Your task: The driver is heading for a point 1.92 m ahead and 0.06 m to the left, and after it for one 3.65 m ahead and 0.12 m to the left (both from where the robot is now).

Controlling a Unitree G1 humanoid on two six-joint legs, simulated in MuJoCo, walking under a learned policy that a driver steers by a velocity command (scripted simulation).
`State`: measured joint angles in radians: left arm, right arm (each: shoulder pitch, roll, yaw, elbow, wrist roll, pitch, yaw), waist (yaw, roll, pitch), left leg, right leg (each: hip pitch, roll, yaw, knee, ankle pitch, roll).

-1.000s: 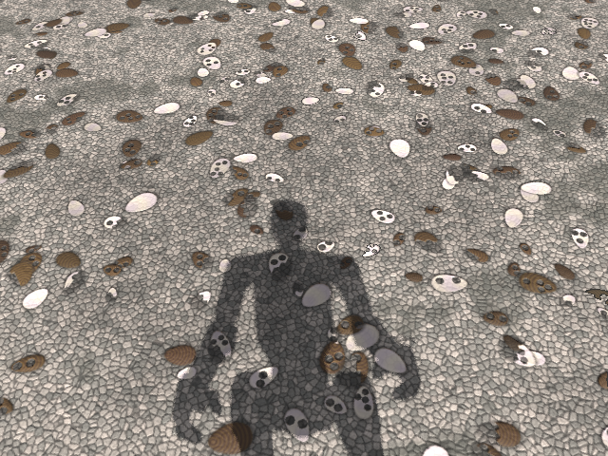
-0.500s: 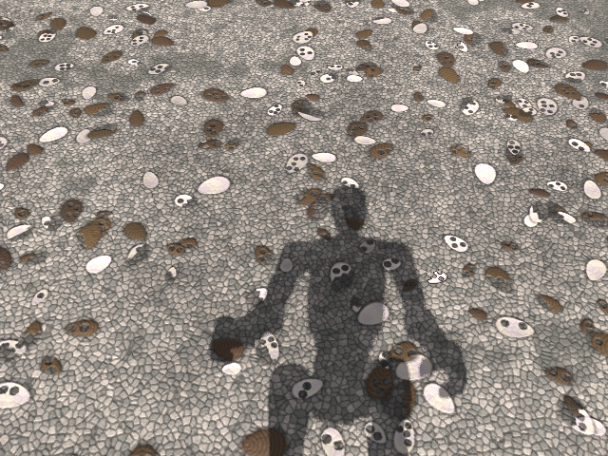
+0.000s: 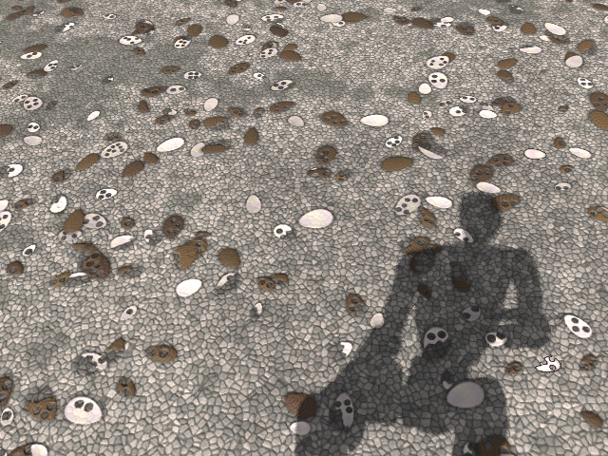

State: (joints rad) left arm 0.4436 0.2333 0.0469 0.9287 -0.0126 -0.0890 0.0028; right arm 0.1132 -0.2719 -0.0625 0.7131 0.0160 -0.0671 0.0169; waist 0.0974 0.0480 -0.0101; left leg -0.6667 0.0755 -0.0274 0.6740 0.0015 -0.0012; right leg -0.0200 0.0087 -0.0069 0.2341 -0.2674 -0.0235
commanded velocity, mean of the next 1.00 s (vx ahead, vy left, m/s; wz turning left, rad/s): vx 0.49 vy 0.00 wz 0.02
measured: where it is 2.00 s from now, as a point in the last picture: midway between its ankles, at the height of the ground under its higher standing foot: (357, 220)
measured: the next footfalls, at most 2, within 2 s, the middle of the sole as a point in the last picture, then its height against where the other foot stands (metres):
left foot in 0.14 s outside the picture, level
right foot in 0.68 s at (405, 422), level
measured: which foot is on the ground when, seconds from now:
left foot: up 0.00-0.12, down 0.14-0.68, up 0.70-1.00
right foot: down 0.00-0.16, up 0.18-0.66, down 0.68-1.00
